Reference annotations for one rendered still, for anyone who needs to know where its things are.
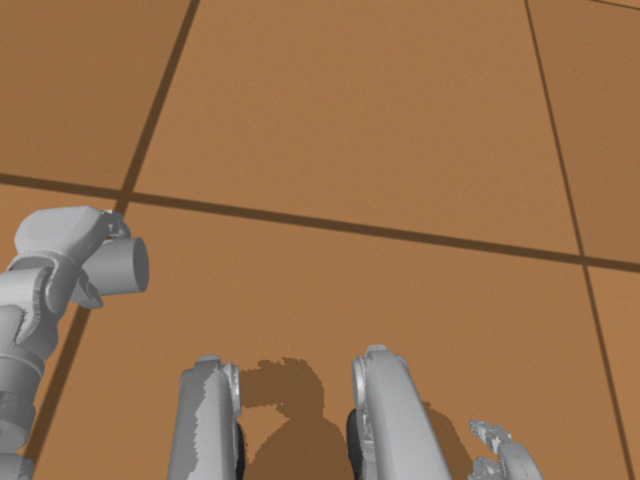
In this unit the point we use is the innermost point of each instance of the can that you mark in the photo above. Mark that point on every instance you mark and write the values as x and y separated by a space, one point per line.
119 266

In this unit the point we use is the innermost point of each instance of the left robot arm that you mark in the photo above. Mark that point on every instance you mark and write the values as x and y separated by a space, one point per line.
34 294

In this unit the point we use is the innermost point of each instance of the left robot hand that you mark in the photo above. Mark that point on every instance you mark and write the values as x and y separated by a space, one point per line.
75 233

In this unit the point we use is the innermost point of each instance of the right robot hand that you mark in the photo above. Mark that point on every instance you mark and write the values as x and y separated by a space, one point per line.
515 462

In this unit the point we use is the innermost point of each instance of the right robot foot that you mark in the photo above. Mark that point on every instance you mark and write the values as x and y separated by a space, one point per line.
353 444

